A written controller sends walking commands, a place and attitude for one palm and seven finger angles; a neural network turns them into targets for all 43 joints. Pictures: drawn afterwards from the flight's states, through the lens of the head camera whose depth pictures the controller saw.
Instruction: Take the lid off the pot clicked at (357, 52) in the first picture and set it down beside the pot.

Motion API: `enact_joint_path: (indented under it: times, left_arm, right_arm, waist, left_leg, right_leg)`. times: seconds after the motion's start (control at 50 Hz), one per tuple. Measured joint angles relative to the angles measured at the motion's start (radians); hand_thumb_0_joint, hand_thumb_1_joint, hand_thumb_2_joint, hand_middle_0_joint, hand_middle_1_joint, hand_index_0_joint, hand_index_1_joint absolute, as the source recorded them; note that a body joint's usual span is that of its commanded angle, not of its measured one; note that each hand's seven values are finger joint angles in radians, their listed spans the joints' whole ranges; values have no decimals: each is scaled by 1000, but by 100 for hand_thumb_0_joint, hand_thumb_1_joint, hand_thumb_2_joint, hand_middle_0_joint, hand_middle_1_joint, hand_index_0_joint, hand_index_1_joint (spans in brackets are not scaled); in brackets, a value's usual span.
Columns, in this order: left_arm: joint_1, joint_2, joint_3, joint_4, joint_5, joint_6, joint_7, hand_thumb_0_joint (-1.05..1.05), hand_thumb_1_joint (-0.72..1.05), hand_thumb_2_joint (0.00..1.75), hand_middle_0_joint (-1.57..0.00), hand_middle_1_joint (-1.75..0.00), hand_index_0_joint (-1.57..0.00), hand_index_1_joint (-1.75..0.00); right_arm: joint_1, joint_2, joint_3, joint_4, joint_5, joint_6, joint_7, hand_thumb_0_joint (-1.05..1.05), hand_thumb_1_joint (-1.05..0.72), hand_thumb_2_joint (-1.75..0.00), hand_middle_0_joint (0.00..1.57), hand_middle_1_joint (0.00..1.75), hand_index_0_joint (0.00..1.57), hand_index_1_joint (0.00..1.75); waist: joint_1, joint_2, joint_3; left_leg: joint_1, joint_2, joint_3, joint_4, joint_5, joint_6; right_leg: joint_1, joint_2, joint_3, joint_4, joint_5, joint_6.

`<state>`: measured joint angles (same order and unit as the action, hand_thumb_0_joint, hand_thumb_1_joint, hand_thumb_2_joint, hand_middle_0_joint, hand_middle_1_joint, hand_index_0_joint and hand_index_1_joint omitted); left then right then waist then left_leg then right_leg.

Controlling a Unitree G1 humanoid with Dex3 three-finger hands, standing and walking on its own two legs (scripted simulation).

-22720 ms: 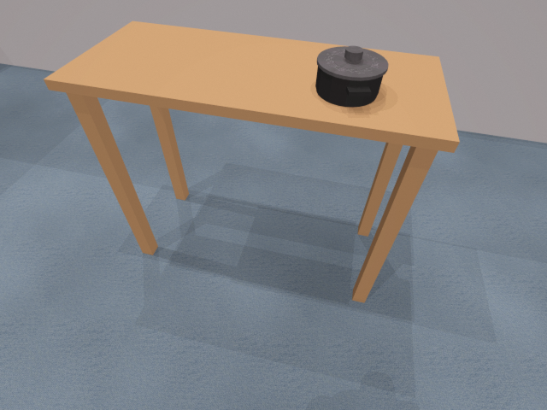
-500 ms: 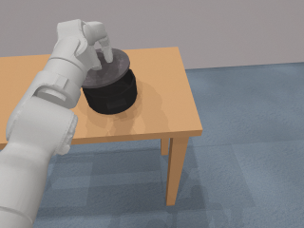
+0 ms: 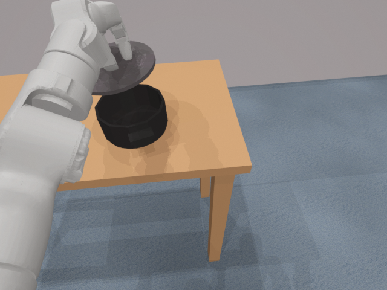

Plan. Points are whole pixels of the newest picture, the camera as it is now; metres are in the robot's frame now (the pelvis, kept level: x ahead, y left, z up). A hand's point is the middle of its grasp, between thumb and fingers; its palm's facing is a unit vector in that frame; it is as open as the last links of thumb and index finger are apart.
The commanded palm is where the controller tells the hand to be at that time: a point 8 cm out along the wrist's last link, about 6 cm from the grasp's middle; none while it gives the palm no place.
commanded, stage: lift the lid straight up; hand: left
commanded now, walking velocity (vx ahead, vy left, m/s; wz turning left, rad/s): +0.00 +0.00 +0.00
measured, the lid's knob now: (109, 56) +0.51 +0.13 +0.25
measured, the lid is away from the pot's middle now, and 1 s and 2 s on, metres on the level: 0.01 0.06 0.17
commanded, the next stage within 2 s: move the lid sideways beside the pot in 0.52 s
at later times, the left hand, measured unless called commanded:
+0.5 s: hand (99, 35) +0.48 +0.13 +0.30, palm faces -0.25 -0.17 -0.95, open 6.3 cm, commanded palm +0.47 +0.13 +0.37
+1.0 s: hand (75, 39) +0.47 +0.17 +0.30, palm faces -0.22 -0.12 -0.97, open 6.2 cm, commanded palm +0.46 +0.17 +0.37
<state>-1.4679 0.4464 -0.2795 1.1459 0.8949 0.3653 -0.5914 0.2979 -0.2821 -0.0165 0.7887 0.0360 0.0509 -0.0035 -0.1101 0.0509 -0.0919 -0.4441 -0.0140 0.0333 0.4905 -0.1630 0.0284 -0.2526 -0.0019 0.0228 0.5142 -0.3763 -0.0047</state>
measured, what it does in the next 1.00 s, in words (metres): stands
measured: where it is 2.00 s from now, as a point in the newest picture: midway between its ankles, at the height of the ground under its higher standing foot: outside the picture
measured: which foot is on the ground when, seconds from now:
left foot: down 0.00-1.00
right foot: down 0.00-1.00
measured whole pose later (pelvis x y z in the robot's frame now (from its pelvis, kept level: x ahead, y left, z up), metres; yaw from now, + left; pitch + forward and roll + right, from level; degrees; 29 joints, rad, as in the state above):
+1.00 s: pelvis +0.00 +0.00 +0.00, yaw +0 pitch +6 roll +0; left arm -1.44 0.55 -0.26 1.04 0.95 0.33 -0.63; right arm 0.28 -0.29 -0.02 0.75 0.05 0.10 0.00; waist -0.09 0.05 -0.09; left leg -0.42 -0.01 0.03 0.48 -0.16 0.03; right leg -0.22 0.00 0.02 0.49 -0.37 0.00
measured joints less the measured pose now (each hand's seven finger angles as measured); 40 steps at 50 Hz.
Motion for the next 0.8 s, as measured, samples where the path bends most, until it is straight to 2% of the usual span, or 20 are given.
enact_joint_path:
  times: [0.26, 0.52, 0.64, 0.72, 0.8]
  left_arm:
    - [-27, 6, -5, -46, 3, 11, -17, 5, 33, 75, -54, -105, -79, -104]
    - [-74, -15, -7, -11, 9, 42, -16, 5, 33, 75, -54, -105, -79, -105]
    - [-64, -19, -7, -21, 5, 37, -19, 5, 33, 75, -54, -105, -80, -105]
    - [-36, -10, -8, -64, 49, -3, -13, 5, 33, 76, -54, -104, -80, -105]
    - [-23, 17, 25, -56, 46, -23, -12, 6, 33, 76, -54, -104, -80, -105]
  right_arm:
    - [-25, -1, -4, -9, 2, -13, 9, 1, -91, -90, 20, 30, 20, 30]
    - [-40, 7, 8, -7, 1, -7, 13, 1, -91, -90, 20, 30, 20, 30]
    - [-32, 6, 7, -5, 2, -9, 12, 1, -91, -90, 20, 30, 20, 30]
    - [-27, 4, 7, -16, 0, 2, 10, 1, -91, -90, 20, 30, 20, 30]
    - [-31, 2, 9, -22, 1, 21, 6, 1, -91, -90, 20, 30, 20, 30]
  waist:
    - [14, 0, -1]
    - [20, 4, -6]
    - [20, 5, -6]
    - [19, 7, -7]
    - [11, 5, -4]
  left_leg:
    - [6, -6, -2, -7, 0, 2]
    - [7, -11, -5, -21, 10, 4]
    - [11, -11, -5, -22, 12, 4]
    - [8, -9, -4, -17, 11, 3]
    - [14, -5, 1, -20, 11, 3]
  right_leg:
    - [10, -5, -2, -13, 2, 4]
    - [11, -10, -7, -21, 7, 6]
    - [13, -10, -6, -20, 8, 6]
    - [9, -8, -5, -15, 7, 4]
    - [12, -5, 2, -15, 9, 3]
